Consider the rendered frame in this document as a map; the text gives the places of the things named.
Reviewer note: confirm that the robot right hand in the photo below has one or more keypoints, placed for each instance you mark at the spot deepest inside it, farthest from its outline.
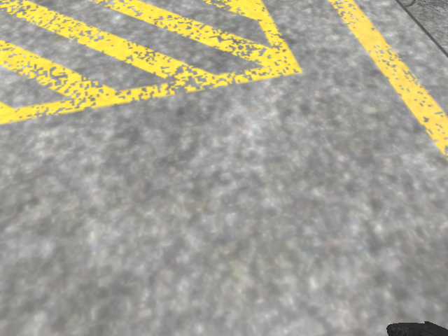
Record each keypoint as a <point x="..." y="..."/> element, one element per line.
<point x="416" y="329"/>

